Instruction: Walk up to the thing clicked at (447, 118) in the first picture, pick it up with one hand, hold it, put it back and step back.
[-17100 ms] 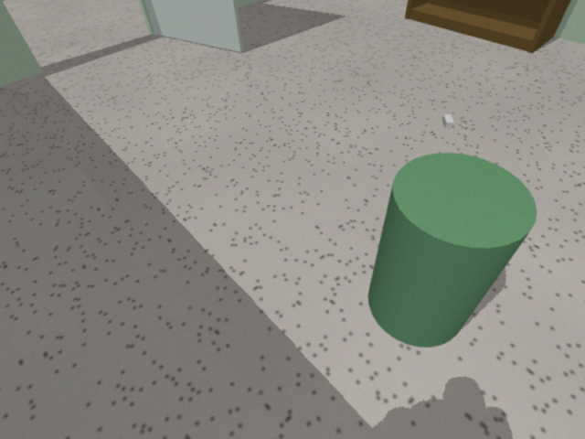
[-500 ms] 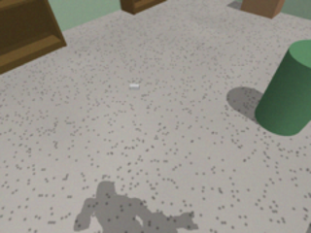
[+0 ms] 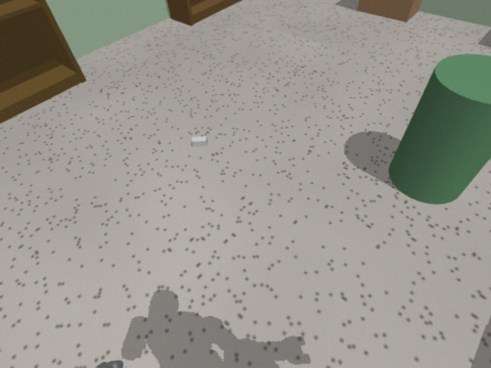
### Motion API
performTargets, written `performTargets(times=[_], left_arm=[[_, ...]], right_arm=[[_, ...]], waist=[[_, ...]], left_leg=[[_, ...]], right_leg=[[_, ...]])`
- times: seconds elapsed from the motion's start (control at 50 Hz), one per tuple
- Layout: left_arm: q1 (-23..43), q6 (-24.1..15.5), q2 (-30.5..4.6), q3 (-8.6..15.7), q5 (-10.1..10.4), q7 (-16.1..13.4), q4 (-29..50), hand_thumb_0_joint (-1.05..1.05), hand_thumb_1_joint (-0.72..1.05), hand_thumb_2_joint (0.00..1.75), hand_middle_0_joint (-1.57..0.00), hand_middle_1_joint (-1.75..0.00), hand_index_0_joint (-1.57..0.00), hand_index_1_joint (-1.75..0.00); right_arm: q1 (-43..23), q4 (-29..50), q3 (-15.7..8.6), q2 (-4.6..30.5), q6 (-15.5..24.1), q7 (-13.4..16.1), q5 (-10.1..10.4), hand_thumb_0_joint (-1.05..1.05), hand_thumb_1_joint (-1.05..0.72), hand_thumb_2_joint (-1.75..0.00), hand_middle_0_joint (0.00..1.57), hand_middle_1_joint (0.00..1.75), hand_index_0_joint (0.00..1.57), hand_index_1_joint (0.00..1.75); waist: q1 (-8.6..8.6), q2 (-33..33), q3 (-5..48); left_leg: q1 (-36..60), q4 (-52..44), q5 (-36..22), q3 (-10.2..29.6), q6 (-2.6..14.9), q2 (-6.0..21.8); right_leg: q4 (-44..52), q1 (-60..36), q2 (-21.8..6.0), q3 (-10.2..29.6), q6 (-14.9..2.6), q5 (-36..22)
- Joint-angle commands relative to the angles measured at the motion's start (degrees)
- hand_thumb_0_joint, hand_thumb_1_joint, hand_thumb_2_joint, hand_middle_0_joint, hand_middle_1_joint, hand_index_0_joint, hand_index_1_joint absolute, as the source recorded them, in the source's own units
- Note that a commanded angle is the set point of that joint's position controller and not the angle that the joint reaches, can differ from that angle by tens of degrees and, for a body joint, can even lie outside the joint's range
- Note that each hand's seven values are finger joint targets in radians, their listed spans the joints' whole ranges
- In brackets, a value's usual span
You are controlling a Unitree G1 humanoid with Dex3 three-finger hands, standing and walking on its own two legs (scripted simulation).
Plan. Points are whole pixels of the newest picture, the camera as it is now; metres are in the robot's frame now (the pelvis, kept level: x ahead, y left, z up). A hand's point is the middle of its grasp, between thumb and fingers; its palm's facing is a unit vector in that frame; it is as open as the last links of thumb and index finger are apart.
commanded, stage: walk up
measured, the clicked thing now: (199, 141) +1.45 +0.34 -0.75
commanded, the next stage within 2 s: stand in 0.64 s
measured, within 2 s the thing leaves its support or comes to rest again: neither
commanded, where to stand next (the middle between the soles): +0.07 +0.01 m, yaw +3 degrees
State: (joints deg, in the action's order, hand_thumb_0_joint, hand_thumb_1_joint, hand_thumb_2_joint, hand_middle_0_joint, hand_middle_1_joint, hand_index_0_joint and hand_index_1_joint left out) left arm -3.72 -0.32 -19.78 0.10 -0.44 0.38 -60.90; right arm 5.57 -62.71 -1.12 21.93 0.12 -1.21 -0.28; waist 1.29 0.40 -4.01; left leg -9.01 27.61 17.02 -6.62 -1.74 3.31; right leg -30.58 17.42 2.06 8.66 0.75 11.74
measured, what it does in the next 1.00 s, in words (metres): stands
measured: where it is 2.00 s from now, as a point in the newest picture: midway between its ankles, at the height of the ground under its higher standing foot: outside the picture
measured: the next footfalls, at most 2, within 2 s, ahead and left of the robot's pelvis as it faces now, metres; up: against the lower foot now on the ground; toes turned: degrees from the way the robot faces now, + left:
none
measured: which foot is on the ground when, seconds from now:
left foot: down 0.00-1.00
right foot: down 0.00-1.00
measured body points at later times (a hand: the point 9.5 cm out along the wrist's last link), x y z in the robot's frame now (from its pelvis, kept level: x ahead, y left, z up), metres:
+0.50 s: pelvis +0.01 +0.00 +0.00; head +0.05 -0.01 +0.45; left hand +0.12 +0.30 -0.13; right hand +0.10 -0.31 -0.13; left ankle -0.03 +0.14 -0.74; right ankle +0.05 -0.12 -0.74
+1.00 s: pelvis +0.02 +0.01 +0.01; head +0.03 +0.01 +0.46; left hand +0.11 +0.31 -0.12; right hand +0.11 -0.29 -0.12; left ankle -0.03 +0.14 -0.74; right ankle +0.05 -0.12 -0.73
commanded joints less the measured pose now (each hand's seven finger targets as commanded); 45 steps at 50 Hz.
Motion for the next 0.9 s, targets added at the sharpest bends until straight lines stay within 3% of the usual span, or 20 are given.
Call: performTargets(times=[0.0,0.12,0.2,0.3,0.44,0.5,0.6,0.62,0.64,0.7,0.88], left_arm=[[1.8,-1.2,-12.7,3.0,0.1,-1.0,3.5,0.0,0.9,0.9,-0.2,-0.3,-0.2,-0.3],[1.6,-0.9,-12.6,2.9,0.1,-1.2,3.6,0.0,0.9,0.9,-0.2,-0.3,-0.2,-0.3],[1.6,-0.7,-12.8,2.9,-0.1,-1.3,3.7,0.0,0.9,0.9,-0.2,-0.3,-0.2,-0.3],[2.3,-0.7,-13.6,3.1,-0.2,-1.3,3.9,0.0,0.9,0.9,-0.2,-0.3,-0.2,-0.3],[0.9,-0.9,-13.4,3.0,-0.2,-1.5,4.2,0.0,0.9,0.9,-0.2,-0.3,-0.2,-0.3],[1.4,-0.9,-13.4,3.0,-0.3,-1.6,4.7,0.0,0.9,0.9,-0.2,-0.3,-0.2,-0.3],[1.2,-0.8,-13.3,3.1,-0.2,-1.7,5.0,0.0,0.9,0.9,-0.2,-0.3,-0.2,-0.3],[1.0,-0.9,-11.7,2.8,0.3,-1.4,3.3,0.0,0.9,0.9,-0.2,-0.3,-0.2,-0.3],[1.0,-1.0,-11.9,2.7,0.3,-1.3,3.1,0.0,0.9,0.9,-0.2,-0.3,-0.2,-0.3],[0.2,-1.0,-12.3,2.6,0.1,-1.1,2.1,0.0,0.9,0.9,-0.2,-0.3,-0.2,-0.3],[1.6,-1.3,-11.9,2.3,0.0,-1.3,0.9,0.0,0.9,0.9,-0.2,-0.3,-0.2,-0.3]], right_arm=[[-3.2,3.5,-2.9,12.9,1.6,1.2,-0.3,0.0,-0.9,-0.9,0.2,0.3,0.2,0.3],[-3.0,3.8,-3.4,12.7,1.1,1.3,-0.3,0.0,-0.9,-0.9,0.2,0.3,0.2,0.3],[-3.3,4.1,-3.7,12.6,0.7,1.3,-0.2,0.0,-0.9,-0.9,0.2,0.3,0.2,0.3],[-3.1,4.3,-3.8,12.1,0.4,1.2,0.2,0.0,-0.9,-0.9,0.2,0.3,0.2,0.3],[-2.6,4.3,-3.9,12.1,0.4,1.1,0.2,0.0,-0.9,-0.9,0.2,0.3,0.2,0.3],[-2.6,4.5,-4.0,12.1,0.3,1.1,0.2,0.0,-0.9,-0.9,0.2,0.3,0.2,0.3],[-3.1,4.8,-4.3,12.5,0.3,1.1,0.0,0.0,-0.9,-0.9,0.2,0.3,0.2,0.3],[-3.0,4.3,-3.3,11.2,0.1,1.3,-0.4,0.0,-0.9,-0.9,0.2,0.3,0.2,0.3],[-4.3,4.4,-3.4,11.5,0.1,1.4,-0.4,0.0,-0.9,-0.9,0.2,0.3,0.2,0.3],[-4.7,4.3,-3.2,11.1,0.2,1.5,-0.3,0.0,-0.9,-0.9,0.2,0.3,0.2,0.3],[-3.4,2.9,-3.0,10.9,0.6,1.5,-0.5,0.0,-0.9,-0.9,0.2,0.3,0.2,0.3]], waist=[[-0.92,-0.5,6.6],[-0.55,-1.4,6.6],[-0.32,-1.4,5.9],[0.06,1.6,5.2],[0.08,2.8,8.6],[0.39,2.7,8.4],[0.19,0.2,7.3],[0.16,-1.7,8.6],[-0.34,-1.4,7.7],[-0.5,-0.5,7.9],[-0.16,-0.6,7.9]], left_leg=[[1.2,-6.9,-0.6,5.5,4.63,5.9],[3.0,-6.1,-4.1,4.4,4.82,5.9],[2.9,-5.7,-1.8,4.0,5.04,5.9],[2.9,-3.8,2.2,3.7,4.58,3.8],[7.1,-2.7,-3.8,3.3,4.94,4.2],[6.2,-2.8,-3.8,3.2,4.84,4.1],[6.1,-4.1,-4.9,3.9,5.38,5.7],[3.7,-6.9,-6.3,6.1,4.81,6.5],[2.5,-7.1,-6.9,5.9,4.63,6.3],[5.2,-7.0,-8.9,4.7,3.72,5.2],[7.1,-9.2,-12.5,5.1,3.1,5.3]], right_leg=[[3.0,-3.2,-4.4,3.0,-3.37,-11.5],[1.9,-3.2,-4.1,2.4,-3.31,-15.7],[2.2,-2.6,-4.1,2.5,-3.57,-15.1],[4.9,-1.4,-5.0,6.5,-4.63,-11.2],[3.7,-1.8,-4.6,5.9,-4.61,-16.0],[3.5,-2.2,-4.9,6.1,-4.83,-16.8],[1.1,-1.3,-3.6,3.8,-4.2,-17.7],[2.9,-5.5,-5.2,1.6,-2.53,-18.1],[3.8,-7.4,-5.2,1.7,-2.12,-19.1],[5.3,-6.5,-5.7,2.2,-2.1,-20.2],[8.1,-8.4,-6.5,0.9,-1.83,-20.3]])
